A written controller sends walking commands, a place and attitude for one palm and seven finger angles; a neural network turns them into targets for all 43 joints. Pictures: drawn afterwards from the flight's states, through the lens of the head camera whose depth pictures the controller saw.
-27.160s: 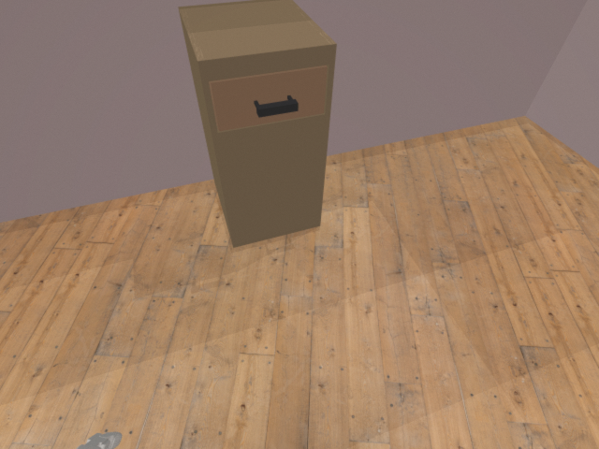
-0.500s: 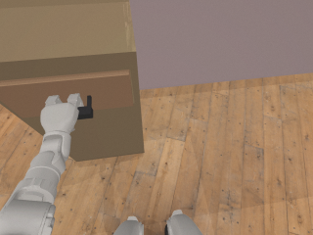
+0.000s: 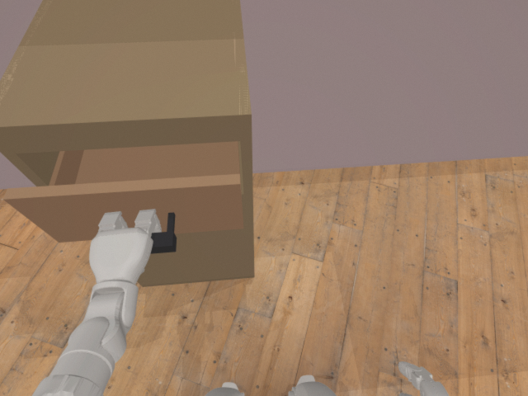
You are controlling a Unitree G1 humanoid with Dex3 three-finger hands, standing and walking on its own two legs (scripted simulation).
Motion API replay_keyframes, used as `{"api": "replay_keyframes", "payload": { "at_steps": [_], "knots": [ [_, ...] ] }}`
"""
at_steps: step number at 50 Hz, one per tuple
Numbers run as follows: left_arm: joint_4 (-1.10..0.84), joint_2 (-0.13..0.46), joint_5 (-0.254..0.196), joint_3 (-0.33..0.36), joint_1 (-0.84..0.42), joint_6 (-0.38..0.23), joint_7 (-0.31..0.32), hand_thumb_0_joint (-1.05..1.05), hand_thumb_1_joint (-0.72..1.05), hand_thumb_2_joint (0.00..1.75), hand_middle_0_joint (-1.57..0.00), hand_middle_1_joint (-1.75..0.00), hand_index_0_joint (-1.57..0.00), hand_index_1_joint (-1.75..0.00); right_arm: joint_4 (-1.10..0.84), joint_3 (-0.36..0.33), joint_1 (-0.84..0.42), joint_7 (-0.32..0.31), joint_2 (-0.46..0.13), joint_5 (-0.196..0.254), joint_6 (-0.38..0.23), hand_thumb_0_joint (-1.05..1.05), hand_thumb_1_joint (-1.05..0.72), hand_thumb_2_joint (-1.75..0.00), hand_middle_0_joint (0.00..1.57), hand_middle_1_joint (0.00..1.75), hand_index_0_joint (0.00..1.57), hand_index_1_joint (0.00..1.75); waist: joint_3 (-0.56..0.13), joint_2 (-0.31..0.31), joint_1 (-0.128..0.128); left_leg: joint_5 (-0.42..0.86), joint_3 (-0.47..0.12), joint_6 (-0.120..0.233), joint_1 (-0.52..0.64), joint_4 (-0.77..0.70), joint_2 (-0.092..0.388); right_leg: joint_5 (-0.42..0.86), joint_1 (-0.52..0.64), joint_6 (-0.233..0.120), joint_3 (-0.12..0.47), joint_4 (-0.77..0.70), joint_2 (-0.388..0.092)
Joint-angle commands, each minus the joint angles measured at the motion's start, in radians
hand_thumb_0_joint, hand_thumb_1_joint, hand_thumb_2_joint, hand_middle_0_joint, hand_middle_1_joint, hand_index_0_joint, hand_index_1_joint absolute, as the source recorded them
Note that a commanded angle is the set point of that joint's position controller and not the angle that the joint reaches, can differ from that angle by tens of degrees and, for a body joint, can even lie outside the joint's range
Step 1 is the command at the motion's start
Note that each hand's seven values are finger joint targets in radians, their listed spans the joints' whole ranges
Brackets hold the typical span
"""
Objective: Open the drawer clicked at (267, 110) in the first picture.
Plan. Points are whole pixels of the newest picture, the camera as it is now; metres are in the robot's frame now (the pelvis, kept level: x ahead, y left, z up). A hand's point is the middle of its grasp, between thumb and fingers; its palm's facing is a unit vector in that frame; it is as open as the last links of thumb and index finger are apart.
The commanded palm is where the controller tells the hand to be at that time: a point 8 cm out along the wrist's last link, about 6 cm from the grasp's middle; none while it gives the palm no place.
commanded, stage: pull the drawer open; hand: left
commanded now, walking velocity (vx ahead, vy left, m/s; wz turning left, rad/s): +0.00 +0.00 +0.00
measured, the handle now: (138, 232) +0.38 +0.23 -0.04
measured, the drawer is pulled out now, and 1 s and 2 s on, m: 0.09 0.20 0.30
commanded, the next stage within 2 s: none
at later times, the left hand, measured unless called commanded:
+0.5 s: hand (130, 301) +0.27 +0.23 -0.06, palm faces -0.04 -0.04 -1.00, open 5.7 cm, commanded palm +0.23 +0.22 -0.01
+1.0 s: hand (127, 335) +0.22 +0.22 -0.06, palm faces -0.05 -0.06 -1.00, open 5.8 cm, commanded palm +0.18 +0.22 -0.01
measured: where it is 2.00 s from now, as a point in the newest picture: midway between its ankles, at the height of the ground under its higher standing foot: outside the picture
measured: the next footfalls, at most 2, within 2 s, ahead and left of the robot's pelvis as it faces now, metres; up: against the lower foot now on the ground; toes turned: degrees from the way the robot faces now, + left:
none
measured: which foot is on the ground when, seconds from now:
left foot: down 0.00-1.00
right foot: down 0.00-1.00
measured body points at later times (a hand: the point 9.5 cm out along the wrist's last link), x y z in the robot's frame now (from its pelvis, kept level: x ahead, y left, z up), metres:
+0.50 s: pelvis -0.02 -0.01 -0.01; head +0.05 -0.02 +0.44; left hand +0.26 +0.23 -0.01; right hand +0.12 -0.26 -0.13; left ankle -0.05 +0.07 -0.67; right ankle +0.00 -0.11 -0.67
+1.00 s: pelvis -0.02 -0.02 -0.01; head +0.04 -0.03 +0.44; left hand +0.21 +0.22 -0.01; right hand +0.15 -0.26 -0.12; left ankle -0.05 +0.07 -0.67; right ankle +0.00 -0.11 -0.67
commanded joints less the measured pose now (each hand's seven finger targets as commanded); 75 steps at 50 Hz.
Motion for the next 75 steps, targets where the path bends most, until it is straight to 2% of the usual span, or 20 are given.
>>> {"api": "replay_keyframes", "payload": {
  "at_steps": [1, 8, 15, 19, 21, 24, 26, 28, 30, 32, 36, 37, 38, 43, 45, 47, 48, 67, 73, 75],
  "knots": [
    [-0.195, 0.159, -0.026, 0.102, -0.05, -0.002, 0.056, 0.0, 0.9, 0.9, -0.4, -1.35, -0.4, -1.35, -0.094, -0.046, 0.048, -0.014, -0.147, 0.003, -0.03, 0.0, -0.9, -0.9, 0.2, 0.3, 0.2, 0.3, -0.352, -0.003, 0.037, 0.704, -0.041, -0.053, 0.254, -0.087, 0.051, 0.524, 0.271, -0.028, -0.024, -0.041, -0.034],
    [-0.254, 0.157, -0.012, 0.108, 0.031, -0.001, 0.074, 0.0, 0.9, 0.9, -0.4, -1.35, -0.4, -1.35, -0.106, -0.041, 0.017, -0.013, -0.141, 0.002, -0.037, 0.0, -0.9, -0.9, 0.2, 0.3, 0.2, 0.3, -0.354, 0.045, 0.054, 0.705, -0.043, -0.063, 0.267, -0.088, 0.048, 0.502, 0.26, -0.034, -0.023, -0.031, -0.035],
    [-0.274, 0.12, -0.003, 0.069, 0.019, 0.012, 0.086, 0.0, 0.9, 0.9, -0.4, -1.35, -0.4, -1.35, -0.112, -0.041, -0.013, -0.015, -0.142, 0.004, -0.05, 0.0, -0.9, -0.9, 0.2, 0.3, 0.2, 0.3, -0.296, 0.028, 0.035, 0.558, -0.05, -0.063, 0.235, -0.097, 0.045, 0.371, 0.2, -0.038, -0.032, -0.037, -0.031],
    [-0.267, 0.148, -0.013, 0.099, 0.04, 0.013, 0.089, 0.0, 0.9, 0.9, -0.4, -1.35, -0.4, -1.35, -0.11, -0.04, -0.017, -0.022, -0.142, 0.004, -0.057, 0.0, -0.9, -0.9, 0.2, 0.3, 0.2, 0.3, -0.295, 0.005, 0.047, 0.484, -0.04, -0.055, 0.204, -0.101, 0.033, 0.347, 0.226, -0.04, -0.025, -0.038, -0.031],
    [-0.289, 0.118, -0.015, 0.074, 0.053, 0.006, 0.09, 0.0, 0.9, 0.9, -0.4, -1.35, -0.4, -1.35, -0.114, -0.041, -0.028, -0.025, -0.136, 0.005, -0.068, 0.0, -0.9, -0.9, 0.2, 0.3, 0.2, 0.3, -0.296, 0.008, 0.042, 0.467, -0.035, -0.051, 0.205, -0.101, 0.031, 0.351, 0.228, -0.04, -0.019, -0.043, -0.033],
    [-0.289, 0.143, -0.024, 0.106, 0.108, 0.003, 0.09, 0.0, 0.9, 0.9, -0.4, -1.35, -0.4, -1.35, -0.118, -0.037, -0.034, -0.027, -0.137, 0.006, -0.071, 0.0, -0.9, -0.9, 0.2, 0.3, 0.2, 0.3, -0.293, 0.001, 0.061, 0.454, -0.033, -0.05, 0.186, -0.104, 0.025, 0.347, 0.247, -0.041, -0.014, -0.039, -0.034],
    [-0.308, 0.115, -0.028, 0.076, 0.094, -0.004, 0.089, 0.0, 0.9, 0.9, -0.4, -1.35, -0.4, -1.35, -0.12, -0.038, -0.043, -0.027, -0.134, 0.009, -0.08, 0.0, -0.9, -0.9, 0.2, 0.3, 0.2, 0.3, -0.27, -0.009, 0.046, 0.413, -0.03, -0.044, 0.174, -0.105, 0.023, 0.332, 0.24, -0.04, -0.012, -0.049, -0.036],
    [-0.311, 0.147, -0.022, 0.105, 0.111, -0.009, 0.092, 0.0, 0.9, 0.9, -0.4, -1.35, -0.4, -1.35, -0.122, -0.033, -0.058, -0.029, -0.136, 0.009, -0.081, 0.0, -0.9, -0.9, 0.2, 0.3, 0.2, 0.3, -0.279, 0.001, 0.055, 0.395, -0.027, -0.042, 0.165, -0.105, 0.02, 0.318, 0.243, -0.04, -0.001, -0.047, -0.037],
    [-0.31, 0.128, -0.023, 0.091, 0.121, -0.01, 0.094, 0.0, 0.9, 0.9, -0.4, -1.35, -0.4, -1.35, -0.126, -0.032, -0.06, -0.03, -0.133, 0.008, -0.088, 0.0, -0.9, -0.9, 0.2, 0.3, 0.2, 0.3, -0.263, -0.012, 0.051, 0.37, -0.023, -0.04, 0.149, -0.103, 0.017, 0.306, 0.239, -0.039, -0.004, -0.05, -0.039],
    [-0.32, 0.148, -0.024, 0.116, 0.143, -0.017, 0.097, 0.0, 0.9, 0.9, -0.4, -1.35, -0.4, -1.35, -0.126, -0.032, -0.064, -0.03, -0.137, 0.007, -0.091, 0.0, -0.9, -0.9, 0.2, 0.3, 0.2, 0.3, -0.258, 0.004, 0.062, 0.375, -0.027, -0.04, 0.145, -0.105, 0.016, 0.308, 0.241, -0.045, 0.002, -0.048, -0.038],
    [-0.339, 0.119, -0.021, 0.095, 0.188, -0.018, 0.104, 0.0, 0.9, 0.9, -0.4, -1.35, -0.4, -1.35, -0.131, -0.036, -0.074, -0.028, -0.129, 0.007, -0.099, 0.0, -0.9, -0.9, 0.2, 0.3, 0.2, 0.3, -0.262, -0.005, 0.061, 0.354, -0.019, -0.039, 0.145, -0.094, 0.011, 0.298, 0.238, -0.041, 0.005, -0.047, -0.039],
    [-0.342, 0.149, -0.024, 0.126, 0.206, -0.016, 0.105, 0.0, 0.9, 0.9, -0.4, -1.35, -0.4, -1.35, -0.134, -0.033, -0.079, -0.026, -0.135, 0.006, -0.098, 0.0, -0.9, -0.9, 0.2, 0.3, 0.2, 0.3, -0.264, -0.002, 0.071, 0.368, -0.023, -0.039, 0.144, -0.098, 0.011, 0.31, 0.244, -0.046, 0.009, -0.046, -0.038],
    [-0.344, 0.132, -0.018, 0.103, 0.197, -0.015, 0.105, 0.0, 0.9, 0.9, -0.4, -1.35, -0.4, -1.35, -0.131, -0.033, -0.083, -0.028, -0.132, 0.008, -0.096, 0.0, -0.9, -0.9, 0.2, 0.3, 0.2, 0.3, -0.275, -0.016, 0.061, 0.366, -0.019, -0.037, 0.142, -0.09, 0.01, 0.316, 0.245, -0.041, 0.012, -0.041, -0.04],
    [-0.413, 0.122, -0.022, 0.107, 0.343, -0.015, 0.109, 0.0, 0.9, 0.9, -0.4, -1.35, -0.4, -1.35, -0.154, -0.032, -0.103, -0.021, -0.124, 0.007, -0.097, 0.0, -0.9, -0.9, 0.2, 0.3, 0.2, 0.3, -0.303, 0.003, 0.084, 0.43, -0.019, -0.041, 0.17, -0.086, 0.009, 0.39, 0.273, -0.045, 0.026, -0.029, -0.041],
    [-0.448, 0.093, -0.032, 0.078, 0.356, -0.011, 0.106, 0.0, 0.9, 0.9, -0.4, -1.35, -0.4, -1.35, -0.157, -0.033, -0.103, -0.016, -0.126, 0.006, -0.099, 0.0, -0.9, -0.9, 0.2, 0.3, 0.2, 0.3, -0.285, -0.014, 0.073, 0.433, -0.019, -0.039, 0.175, -0.085, 0.011, 0.403, 0.268, -0.043, 0.021, -0.034, -0.042],
    [-0.457, 0.119, -0.038, 0.118, 0.432, -0.013, 0.108, 0.0, 0.9, 0.9, -0.4, -1.35, -0.4, -1.35, -0.167, -0.029, -0.108, -0.014, -0.127, 0.005, -0.099, 0.0, -0.9, -0.9, 0.2, 0.3, 0.2, 0.3, -0.281, -0.029, 0.084, 0.443, -0.023, -0.039, 0.163, -0.086, 0.011, 0.426, 0.289, -0.046, 0.027, -0.032, -0.041],
    [-0.463, 0.107, -0.034, 0.104, 0.452, -0.012, 0.108, 0.0, 0.9, 0.9, -0.4, -1.35, -0.4, -1.35, -0.17, -0.026, -0.12, -0.014, -0.122, 0.006, -0.098, 0.0, -0.9, -0.9, 0.2, 0.3, 0.2, 0.3, -0.263, -0.029, 0.08, 0.427, -0.02, -0.039, 0.159, -0.082, 0.009, 0.418, 0.276, -0.044, 0.032, -0.031, -0.042],
    [-0.665, 0.078, -0.012, 0.089, 0.714, -0.043, 0.112, 0.0, 0.9, 0.9, -0.4, -1.35, -0.4, -1.35, -0.225, -0.009, -0.158, 0.008, -0.109, -0.016, -0.112, 0.0, -0.9, -0.9, 0.2, 0.3, 0.2, 0.3, -0.234, 0.02, 0.1, 0.511, -0.043, -0.055, 0.207, -0.048, 0.023, 0.371, 0.188, -0.053, 0.002, 0.017, -0.036],
    [-0.689, 0.091, -0.02, 0.103, 0.791, -0.066, 0.099, 0.0, 0.9, 0.9, -0.4, -1.35, -0.4, -1.35, -0.24, 0.001, -0.167, 0.007, -0.102, -0.019, -0.115, 0.0, -0.9, -0.9, 0.2, 0.3, 0.2, 0.3, -0.23, -0.019, 0.109, 0.435, -0.029, -0.047, 0.167, -0.036, 0.011, 0.368, 0.21, -0.05, 0.02, 0.018, -0.042],
    [-0.685, 0.101, -0.017, 0.117, 0.81, -0.079, 0.097, 0.0, 0.9, 0.9, -0.4, -1.35, -0.4, -1.35, -0.243, 0.003, -0.173, 0.006, -0.1, -0.019, -0.115, 0.0, -0.9, -0.9, 0.2, 0.3, 0.2, 0.3, -0.192, -0.02, 0.111, 0.402, -0.029, -0.047, 0.146, -0.034, 0.007, 0.348, 0.189, -0.053, 0.027, 0.015, -0.04]
  ]
}}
